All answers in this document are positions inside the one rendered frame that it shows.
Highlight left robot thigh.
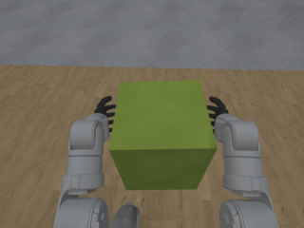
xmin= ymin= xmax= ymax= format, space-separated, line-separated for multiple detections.
xmin=108 ymin=204 xmax=141 ymax=228

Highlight left robot forearm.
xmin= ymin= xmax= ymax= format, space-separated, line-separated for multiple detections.
xmin=53 ymin=113 xmax=110 ymax=228

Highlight right robot forearm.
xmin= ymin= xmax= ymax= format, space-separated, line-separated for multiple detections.
xmin=214 ymin=113 xmax=279 ymax=228

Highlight robot right upper arm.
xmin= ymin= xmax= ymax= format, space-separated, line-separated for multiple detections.
xmin=218 ymin=199 xmax=278 ymax=228

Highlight carton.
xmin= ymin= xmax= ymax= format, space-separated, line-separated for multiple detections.
xmin=108 ymin=80 xmax=218 ymax=191

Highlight robot left upper arm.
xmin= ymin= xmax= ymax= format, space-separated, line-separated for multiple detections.
xmin=54 ymin=198 xmax=108 ymax=228

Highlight robot right hand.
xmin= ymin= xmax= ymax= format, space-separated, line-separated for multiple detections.
xmin=206 ymin=96 xmax=229 ymax=134

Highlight robot left hand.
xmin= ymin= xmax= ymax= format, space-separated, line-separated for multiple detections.
xmin=94 ymin=96 xmax=116 ymax=132

